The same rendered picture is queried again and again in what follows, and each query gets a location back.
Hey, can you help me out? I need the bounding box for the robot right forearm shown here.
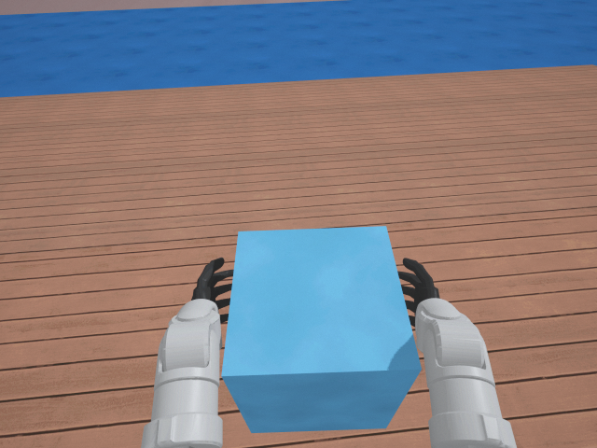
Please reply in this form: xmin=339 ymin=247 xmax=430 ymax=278
xmin=415 ymin=298 xmax=517 ymax=448

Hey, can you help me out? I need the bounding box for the right robot hand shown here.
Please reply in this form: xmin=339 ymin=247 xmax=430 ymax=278
xmin=397 ymin=258 xmax=440 ymax=327

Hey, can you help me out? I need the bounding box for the robot left forearm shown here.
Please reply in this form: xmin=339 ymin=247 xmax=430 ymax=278
xmin=141 ymin=299 xmax=223 ymax=448

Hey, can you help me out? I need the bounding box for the carton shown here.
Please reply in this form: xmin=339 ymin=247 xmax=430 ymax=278
xmin=221 ymin=226 xmax=422 ymax=433

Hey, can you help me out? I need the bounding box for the left robot hand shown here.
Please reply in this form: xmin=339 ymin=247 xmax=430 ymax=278
xmin=191 ymin=258 xmax=234 ymax=323

